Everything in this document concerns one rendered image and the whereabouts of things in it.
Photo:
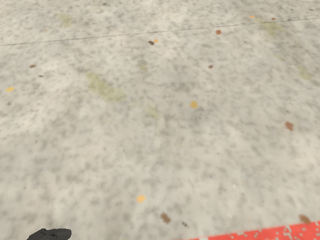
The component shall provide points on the left robot hand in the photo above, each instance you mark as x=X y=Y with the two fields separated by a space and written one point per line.
x=52 y=234

